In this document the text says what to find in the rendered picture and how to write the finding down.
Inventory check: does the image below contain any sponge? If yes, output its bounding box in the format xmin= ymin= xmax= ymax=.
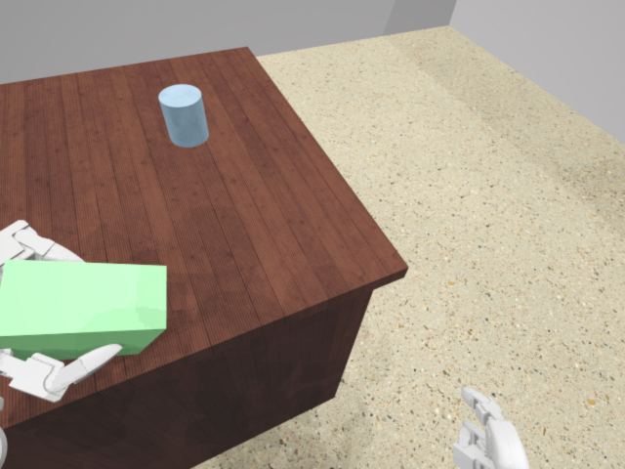
xmin=0 ymin=259 xmax=166 ymax=362

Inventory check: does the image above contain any left robot hand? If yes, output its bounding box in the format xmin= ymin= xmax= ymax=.
xmin=0 ymin=220 xmax=123 ymax=403

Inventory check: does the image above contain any right robot hand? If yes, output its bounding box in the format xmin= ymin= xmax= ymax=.
xmin=453 ymin=387 xmax=530 ymax=469

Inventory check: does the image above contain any table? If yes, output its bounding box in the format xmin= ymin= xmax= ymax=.
xmin=0 ymin=47 xmax=409 ymax=469

